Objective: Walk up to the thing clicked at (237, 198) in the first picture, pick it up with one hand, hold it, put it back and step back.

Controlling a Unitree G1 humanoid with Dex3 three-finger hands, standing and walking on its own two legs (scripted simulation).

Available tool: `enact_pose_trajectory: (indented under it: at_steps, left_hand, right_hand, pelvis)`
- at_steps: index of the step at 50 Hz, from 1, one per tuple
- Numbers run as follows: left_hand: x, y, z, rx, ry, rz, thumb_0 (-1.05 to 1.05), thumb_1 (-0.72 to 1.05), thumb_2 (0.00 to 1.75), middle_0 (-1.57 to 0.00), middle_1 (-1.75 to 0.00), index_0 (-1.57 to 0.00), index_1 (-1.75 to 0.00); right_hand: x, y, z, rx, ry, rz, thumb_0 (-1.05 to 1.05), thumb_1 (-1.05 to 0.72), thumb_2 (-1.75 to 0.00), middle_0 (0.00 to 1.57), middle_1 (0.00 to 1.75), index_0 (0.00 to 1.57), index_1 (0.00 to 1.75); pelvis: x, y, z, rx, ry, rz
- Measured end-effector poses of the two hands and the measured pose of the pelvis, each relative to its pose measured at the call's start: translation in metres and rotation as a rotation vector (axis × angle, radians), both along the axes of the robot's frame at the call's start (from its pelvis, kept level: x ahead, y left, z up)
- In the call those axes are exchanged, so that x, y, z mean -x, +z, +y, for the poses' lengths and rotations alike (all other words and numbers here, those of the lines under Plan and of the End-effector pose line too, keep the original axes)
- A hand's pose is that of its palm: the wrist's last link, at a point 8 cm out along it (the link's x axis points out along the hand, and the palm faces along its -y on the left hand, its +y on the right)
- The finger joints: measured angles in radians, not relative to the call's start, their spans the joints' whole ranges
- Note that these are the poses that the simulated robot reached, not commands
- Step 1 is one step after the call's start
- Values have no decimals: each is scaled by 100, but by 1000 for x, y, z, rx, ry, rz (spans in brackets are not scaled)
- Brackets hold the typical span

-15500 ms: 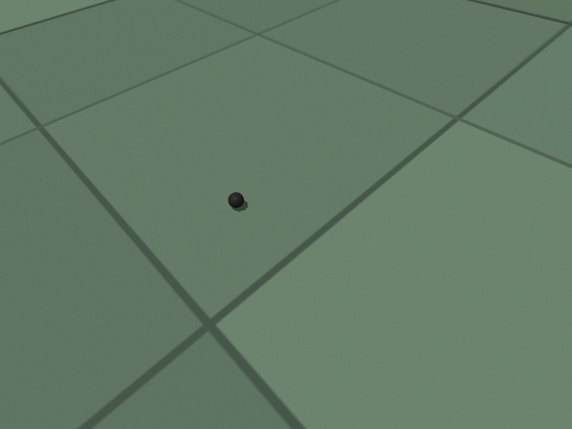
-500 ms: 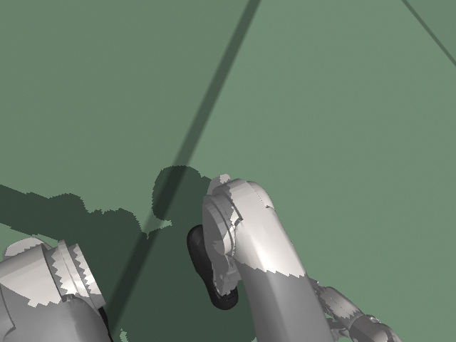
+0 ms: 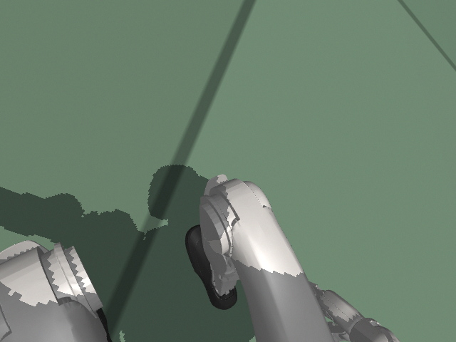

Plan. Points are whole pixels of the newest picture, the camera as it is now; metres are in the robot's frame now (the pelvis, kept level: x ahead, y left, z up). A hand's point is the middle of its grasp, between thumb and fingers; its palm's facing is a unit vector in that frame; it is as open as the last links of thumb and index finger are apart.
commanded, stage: close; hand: left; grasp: from above
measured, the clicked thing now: out of the picture +0.45 +0.37 -0.27
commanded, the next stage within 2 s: settle in 0.22 s
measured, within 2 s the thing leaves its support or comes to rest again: leaves its support in 0.64 s
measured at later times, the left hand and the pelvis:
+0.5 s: hand out of the picture +0.44 +0.36 -0.25, palm faces -0.43 -0.17 -0.88, open 8.9 cm; pelvis +0.00 +0.00 +0.00, yaw +0 degrees
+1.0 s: hand out of the picture +0.44 +0.38 -0.17, palm faces -0.42 -0.13 -0.90, open 8.9 cm; pelvis +0.00 +0.00 +0.01, yaw +3 degrees
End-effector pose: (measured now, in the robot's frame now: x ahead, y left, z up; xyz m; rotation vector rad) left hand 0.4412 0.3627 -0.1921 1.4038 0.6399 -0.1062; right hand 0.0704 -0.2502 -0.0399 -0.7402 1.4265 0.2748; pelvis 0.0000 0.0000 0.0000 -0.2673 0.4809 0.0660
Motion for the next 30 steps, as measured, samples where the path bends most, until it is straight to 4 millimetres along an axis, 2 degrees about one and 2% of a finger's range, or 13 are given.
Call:
enact_pose_trajectory:
  at_steps: [15,30]
  left_hand:
    - [-1,1,1,-9,-30,-10,-4,12,42,-57,-69,-74,-66]
    - [-3,3,1,-11,-13,-1,-4,10,42,-62,-66,-79,-62]
  right_hand:
    - [-7,-3,1,2,22,-10,0,-90,-90,20,30,20,30]
    - [-1,0,1,-2,-1,5,0,-91,-90,20,30,20,30]
  pelvis:
    - [1,-1,1,-1,2,-4]
    - [0,1,-1,-3,2,13]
